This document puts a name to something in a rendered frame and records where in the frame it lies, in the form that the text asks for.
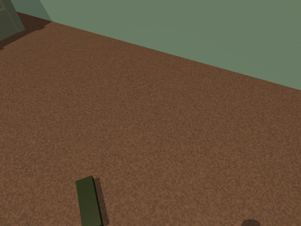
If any armchair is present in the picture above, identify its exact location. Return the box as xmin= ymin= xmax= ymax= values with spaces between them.
xmin=0 ymin=0 xmax=25 ymax=41

